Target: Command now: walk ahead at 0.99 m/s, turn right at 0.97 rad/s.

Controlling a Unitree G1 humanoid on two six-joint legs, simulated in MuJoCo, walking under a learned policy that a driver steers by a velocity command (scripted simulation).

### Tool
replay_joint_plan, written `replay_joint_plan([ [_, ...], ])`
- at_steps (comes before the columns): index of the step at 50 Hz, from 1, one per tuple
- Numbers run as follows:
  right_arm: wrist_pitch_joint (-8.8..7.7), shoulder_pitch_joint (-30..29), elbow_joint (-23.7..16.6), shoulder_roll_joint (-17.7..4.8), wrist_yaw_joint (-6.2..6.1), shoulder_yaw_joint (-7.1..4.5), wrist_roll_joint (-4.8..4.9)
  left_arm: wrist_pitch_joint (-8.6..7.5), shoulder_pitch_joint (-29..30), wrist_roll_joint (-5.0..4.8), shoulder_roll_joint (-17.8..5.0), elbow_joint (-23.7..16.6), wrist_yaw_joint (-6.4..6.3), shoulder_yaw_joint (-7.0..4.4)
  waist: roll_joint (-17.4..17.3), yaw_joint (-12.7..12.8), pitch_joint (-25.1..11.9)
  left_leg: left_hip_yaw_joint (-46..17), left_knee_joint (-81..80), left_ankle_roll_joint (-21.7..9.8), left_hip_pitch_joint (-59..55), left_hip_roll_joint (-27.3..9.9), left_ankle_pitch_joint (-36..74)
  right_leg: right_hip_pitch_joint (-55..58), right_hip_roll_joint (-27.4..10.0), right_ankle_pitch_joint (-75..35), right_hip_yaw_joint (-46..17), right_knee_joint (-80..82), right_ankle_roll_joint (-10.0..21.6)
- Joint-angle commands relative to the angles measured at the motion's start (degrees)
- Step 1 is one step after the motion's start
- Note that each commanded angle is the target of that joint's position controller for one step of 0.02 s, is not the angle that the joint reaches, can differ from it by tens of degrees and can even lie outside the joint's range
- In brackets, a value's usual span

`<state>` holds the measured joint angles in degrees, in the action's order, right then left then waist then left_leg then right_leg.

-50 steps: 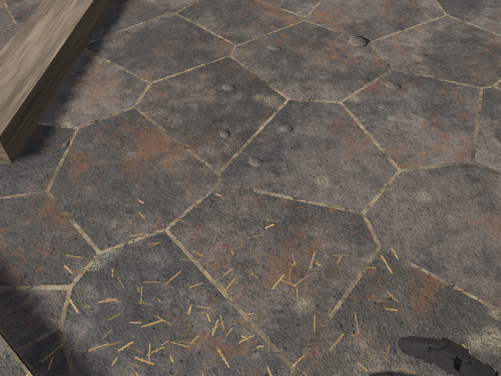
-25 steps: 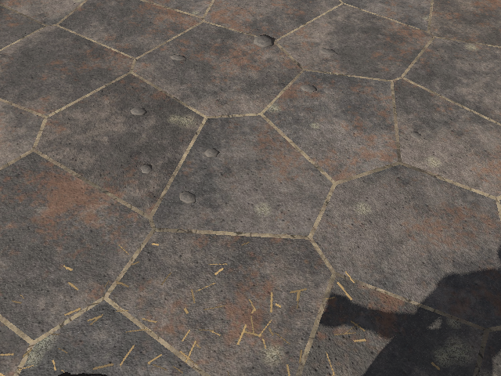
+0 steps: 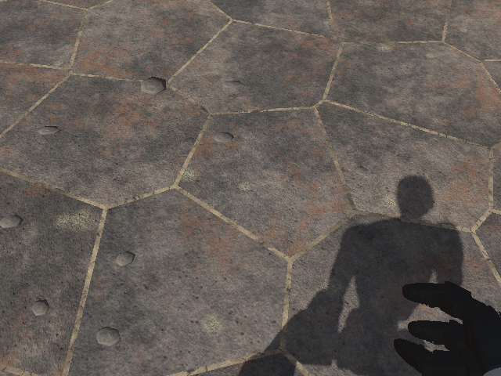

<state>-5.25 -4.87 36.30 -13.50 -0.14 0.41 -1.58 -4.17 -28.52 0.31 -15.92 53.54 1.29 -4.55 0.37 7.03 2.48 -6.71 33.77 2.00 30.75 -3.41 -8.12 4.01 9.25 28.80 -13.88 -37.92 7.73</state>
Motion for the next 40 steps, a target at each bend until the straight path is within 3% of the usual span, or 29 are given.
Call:
replay_joint_plan([
  [1, 0.47, 36.55, 6.43, -19.26, -1.76, -7.01, -2.77, -1.68, 7.82, -1.48, 0.16, -11.88, -0.58, 0.96, -21.35, -16.13, -20.16, -38.71, -15.74, -3.14, -53.24, -22.38, -33.53, -43.45, -0.94, 1.04, 3.4, -45.51, 0.36],
  [2, 0.71, 26.43, 5.62, -16.76, -1.24, -7.18, -1.77, -0.76, 6.98, -1.21, -2.44, -12.58, -0.67, 1.11, -20.8, -11.15, -14.75, -49.5, -24.09, -7.49, -44.87, -21.82, -49.09, -49.06, -3.99, -5.48, 6.21, -48.23, 0.99],
  [3, 0.97, 19.19, 4.08, -10.87, -0.87, -6.08, -1.25, 0.6, 8.48, 0.07, -4.08, -11.5, -0.34, 0.87, -13.18, -9.38, -7.12, -38.15, -22.23, -8.46, -36.82, -19.19, -48.6, -50.04, -8.38, -9.57, 8.13, -45.79, 0.96],
  [4, 1.1, 17.77, 4.81, -7.79, -0.52, -5.5, -1.06, 1.5, 10.35, 0.78, -4.11, -11.27, 0.42, 0.7, -8.64, -9.09, -3.11, -27.81, -20.95, -7.78, -30.6, -16.35, -37.93, -48.55, -10.38, -11.25, 9.26, -43.53, 0.6],
  [5, 1.01, 18.67, 6.46, -6.29, -0.5, -4.98, -1.09, 2.21, 12.39, 1.28, -3.29, -12.0, 1.26, 0.69, -7.45, -8.42, -1.33, -19.53, -21.2, -6.64, -26.05, -13.9, -29.18, -46.55, -12.07, -11.49, 8.96, -41.71, 0.12],
  [7, -0.31, 21.75, 10.23, -4.19, -0.31, -4.32, 0.05, 3.79, 15.93, 1.89, -0.51, -14.99, 2.63, 1.57, -8.07, -6.93, 0.8, -9.55, -22.7, -5.83, -22.54, -12.91, -17.85, -46.98, -14.83, -12.8, 8.82, -39.72, -0.56],
  [8, -1.02, 22.79, 11.17, -3.9, -0.01, -4.31, 0.59, 4.14, 17.99, 1.82, -0.15, -16.42, 2.89, 1.88, -7.39, -6.75, 0.62, -5.97, -23.82, -5.53, -22.96, -12.6, -13.03, -48.25, -15.03, -15.5, 9.25, -39.44, -0.69],
  [10, -1.86, 21.6, 11.41, -4.53, 0.47, -4.48, 0.67, 4.52, 21.76, 1.71, -1.39, -18.49, 3.2, 2.07, -4.98, -5.78, 1.35, 3.05, -26.2, -4.97, -21.28, -11.19, -3.12, -48.04, -14.95, -21.53, 10.8, -35.5, -1.26],
  [12, -2.47, 19.95, 11.45, -4.64, 0.33, -4.2, 0.46, 4.49, 24.68, 1.55, -2.24, -20.11, 3.19, 2.2, -2.94, -4.42, 4.12, 11.63, -25.81, -5.01, -19.69, -9.33, 15.02, -45.93, -14.4, -27.01, 13.44, -26.91, -2.04],
  [14, -2.7, 20.45, 11.6, -6.32, -0.03, -4.33, 0.93, 4.21, 28.16, 1.72, -2.15, -21.15, 3.81, 2.72, -1.13, -4.79, 5.3, 17.99, -25.2, -4.23, -19.39, -7.51, 26.01, -39.78, -12.83, -32.37, 18.63, -13.0, -1.91],
  [16, -2.63, 23.0, 11.75, -9.32, -0.68, -4.83, 1.13, 3.93, 29.56, 1.74, -1.98, -21.0, 4.58, 2.9, -1.67, -5.81, 3.97, 20.92, -21.73, -3.35, -23.76, -6.89, 37.07, -33.43, -9.61, -35.16, 23.28, -3.69, -0.97],
  [17, -1.96, 19.01, 7.65, -18.23, -2.33, -7.37, 3.54, 2.59, 26.93, -4.0, -5.13, -21.34, 3.47, 0.87, -6.51, -4.41, -0.31, 18.95, -16.37, -2.18, -27.65, -6.49, 48.91, -30.05, -8.48, -33.28, 20.59, -3.19, -1.93],
  [18, -1.18, 17.49, 6.37, -19.64, -3.27, -7.98, 4.09, 2.44, 23.7, -4.33, -7.72, -20.68, 3.13, 0.05, -7.45, -1.72, -3.52, 18.73, -11.24, -1.64, -30.25, -7.83, 57.94, -26.66, -6.84, -31.31, 20.93, -1.74, -1.64],
  [19, -0.36, 16.71, 5.34, -19.67, -3.73, -8.36, 4.23, 2.84, 18.25, -3.62, -9.9, -19.43, 2.81, -1.25, -7.65, 0.97, -6.36, 18.3, -3.41, -1.73, -29.83, -8.77, 62.85, -20.32, -5.66, -30.36, 21.09, -0.65, -0.53],
  [20, 0.13, 15.69, 4.13, -18.46, -3.53, -8.4, 4.26, 3.57, 9.0, -2.94, -13.07, -17.04, 2.15, -3.21, -6.19, 4.61, -10.59, 17.24, 8.97, -1.69, -26.26, -8.37, 60.26, -8.97, -4.79, -32.39, 19.97, 1.95, 1.26],
  [21, -0.06, 16.9, 4.03, -13.9, -2.66, -7.44, 4.25, 4.11, 4.41, -2.92, -14.1, -15.01, 0.88, -4.27, 1.17, 4.9, -9.94, 16.65, 26.03, 0.61, -15.28, -2.98, 25.09, 2.89, -6.49, -39.27, 14.91, 9.29, 3.68],
  [22, -1.19, 18.59, 2.17, -4.63, -1.46, -5.04, 0.27, 4.54, 7.39, -1.86, -16.53, -16.27, -0.46, -4.24, 18.92, -0.57, -8.65, 15.18, 51.06, 2.26, 3.16, 7.1, -27.71, 12.45, -13.23, -66.1, 2.78, 3.56, 8.74],
  [23, -2.75, 29.67, -0.01, -6.63, -0.57, -3.96, 1.32, 2.88, 12.24, 2.54, -17.31, -21.35, -0.07, -2.73, 16.01, -5.78, -27.81, -0.16, 63.21, 2.01, 12.06, 7.96, -30.33, 22.8, -30.1, -63.99, -25.24, 9.83, 23.23],
  [24, -2.84, 25.03, 0.93, -13.33, -0.56, -5.02, 2.64, 2.93, 16.25, 2.34, -13.43, -23.76, 0.33, -2.37, 1.51, -3.06, -29.39, -2.41, 60.34, 0.79, 9.73, 4.82, -23.87, 16.54, -29.99, -50.21, -25.27, 15.83, 21.56],
  [25, -2.11, 22.03, 0.47, -13.77, -1.07, -5.39, 3.34, 2.28, 20.1, 0.66, -10.56, -23.41, 0.51, -1.38, -4.71, -5.66, -20.06, -0.39, 54.3, 0.84, 10.75, 2.08, -19.19, 6.57, -27.55, -45.47, -19.02, 17.84, 18.19],
  [26, -0.8, 22.54, 1.98, -12.78, -2.05, -5.32, 2.83, 1.69, 22.34, -0.89, -7.26, -22.58, 0.28, -0.2, -8.82, -8.06, -15.77, 0.3, 50.05, 1.73, 8.23, -1.55, -16.18, -1.53, -25.39, -44.67, -13.75, 17.95, 14.74],
  [27, 0.38, 23.33, 2.76, -12.48, -2.6, -5.31, 2.76, 1.24, 23.23, -0.89, -6.08, -21.81, 0.12, 0.45, -7.26, -9.02, -12.71, 0.7, 46.68, 2.35, 4.15, -3.07, -14.53, -9.52, -24.07, -48.7, -9.78, 18.21, 13.09],
  [28, 1.46, 23.87, 3.1, -12.29, -2.65, -5.4, 2.96, 0.98, 23.25, -0.06, -5.45, -20.55, 0.06, 0.83, -5.12, -9.84, -10.61, 0.81, 43.69, 2.61, -0.15, -4.27, -13.9, -16.21, -22.32, -51.05, -6.05, 19.18, 11.84],
  [29, 2.04, 24.13, 3.42, -10.49, -2.62, -5.08, 2.88, 0.59, 22.73, 0.53, -4.26, -18.68, 0.0, 1.39, -3.15, -10.29, -9.56, 1.21, 40.2, 2.8, -3.25, -4.62, -13.35, -20.74, -20.82, -54.26, -1.91, 19.52, 10.96],
  [30, 2.25, 23.6, 3.52, -8.55, -2.67, -4.59, 2.72, 0.13, 21.66, 1.08, -3.9, -17.03, -0.24, 1.63, -1.95, -9.94, -9.52, 1.68, 37.06, 3.0, -4.72, -4.24, -12.0, -22.48, -19.93, -58.31, 2.1, 19.82, 10.47],
  [32, 2.48, 21.93, 3.4, -6.88, -2.72, -4.18, 2.68, 0.0, 21.06, 1.7, -4.45, -14.83, -1.0, 1.43, -0.58, -9.14, -9.96, 1.51, 30.24, 3.37, -4.14, -3.58, -7.2, -20.79, -18.76, -61.22, 8.08, 19.77, 9.01],
  [35, 2.89, 17.74, 2.04, -8.05, -2.34, -4.57, 3.14, 1.38, 22.32, 1.45, -6.32, -14.17, -2.27, 0.56, 1.98, -7.51, -9.33, 2.59, 23.66, 4.13, -0.23, -3.25, -0.82, -15.61, -18.78, -56.13, 11.99, 20.41, 7.32],
  [37, 3.47, 15.28, 0.74, -8.65, -1.92, -4.88, 3.57, 2.49, 22.36, 1.31, -6.09, -13.93, -2.93, 0.42, 2.75, -6.46, -8.08, 2.89, 21.29, 4.4, 2.72, -3.86, -0.28, -12.71, -20.37, -49.61, 12.18, 21.16, 7.52],
  [40, 4.59, 12.72, -1.06, -8.62, -1.16, -5.13, 3.3, 4.04, 21.7, 1.11, -6.01, -13.78, -3.62, 0.08, 3.19, -5.22, -5.98, 3.95, 19.31, 4.03, 6.38, -4.46, -3.56, -9.11, -23.55, -40.64, 11.45, 21.43, 8.02],
])
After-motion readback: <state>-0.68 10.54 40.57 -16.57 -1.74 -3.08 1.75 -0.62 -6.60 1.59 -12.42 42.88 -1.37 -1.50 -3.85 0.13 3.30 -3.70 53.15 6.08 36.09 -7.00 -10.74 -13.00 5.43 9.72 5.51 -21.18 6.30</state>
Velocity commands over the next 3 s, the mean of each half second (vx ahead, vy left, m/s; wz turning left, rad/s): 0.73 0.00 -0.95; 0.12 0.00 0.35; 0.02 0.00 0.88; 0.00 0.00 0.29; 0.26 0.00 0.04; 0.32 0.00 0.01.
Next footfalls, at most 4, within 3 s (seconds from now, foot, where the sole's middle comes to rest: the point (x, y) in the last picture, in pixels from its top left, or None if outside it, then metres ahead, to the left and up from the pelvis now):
0.42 right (317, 365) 0.51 -0.10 -0.74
1.00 left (246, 307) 0.65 0.10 -0.74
1.44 right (323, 294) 0.71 -0.11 -0.74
1.82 left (236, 331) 0.57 0.12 -0.74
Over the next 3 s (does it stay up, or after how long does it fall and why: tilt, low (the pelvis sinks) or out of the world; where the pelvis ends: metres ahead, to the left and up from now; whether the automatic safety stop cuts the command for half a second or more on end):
stays up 0.91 0.06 0.02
